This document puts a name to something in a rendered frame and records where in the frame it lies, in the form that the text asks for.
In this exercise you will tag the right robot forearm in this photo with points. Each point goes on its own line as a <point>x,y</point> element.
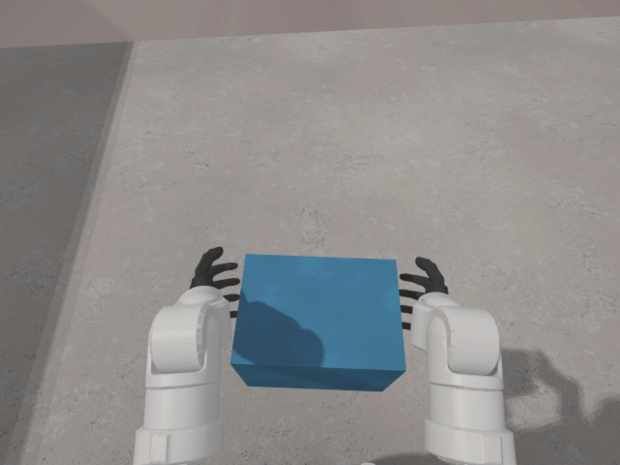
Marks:
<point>466,423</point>

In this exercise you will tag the left robot forearm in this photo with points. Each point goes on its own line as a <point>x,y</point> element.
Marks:
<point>181,414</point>

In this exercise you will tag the carton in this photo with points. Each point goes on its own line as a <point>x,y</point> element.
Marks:
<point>318,322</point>

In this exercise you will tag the right robot hand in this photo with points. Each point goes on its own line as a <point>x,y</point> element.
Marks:
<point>435,283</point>

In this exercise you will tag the left robot hand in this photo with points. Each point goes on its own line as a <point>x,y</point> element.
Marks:
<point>205,272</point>

